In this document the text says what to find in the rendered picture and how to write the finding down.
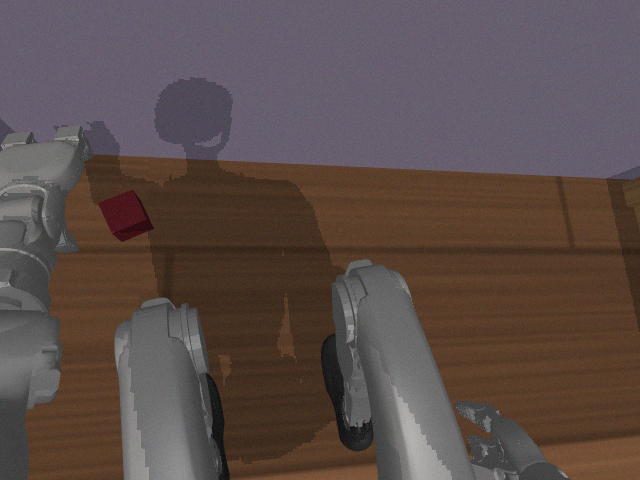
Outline bed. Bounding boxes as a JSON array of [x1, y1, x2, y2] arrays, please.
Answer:
[[622, 177, 640, 231]]

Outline left robot arm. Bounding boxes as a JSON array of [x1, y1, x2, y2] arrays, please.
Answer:
[[0, 180, 66, 480]]

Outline left robot hand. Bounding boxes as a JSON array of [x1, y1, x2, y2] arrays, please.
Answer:
[[0, 125, 93, 254]]

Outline right robot hand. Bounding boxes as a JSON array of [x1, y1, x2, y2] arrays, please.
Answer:
[[455, 401, 548, 480]]

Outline right robot foot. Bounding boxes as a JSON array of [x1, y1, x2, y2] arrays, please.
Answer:
[[321, 334, 374, 451]]

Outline right robot arm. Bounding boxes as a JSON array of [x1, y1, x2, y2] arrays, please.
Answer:
[[519, 462, 571, 480]]

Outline left robot foot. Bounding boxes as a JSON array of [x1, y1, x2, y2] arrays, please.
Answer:
[[206, 373, 230, 480]]

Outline cube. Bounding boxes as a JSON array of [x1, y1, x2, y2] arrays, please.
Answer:
[[98, 190, 154, 242]]

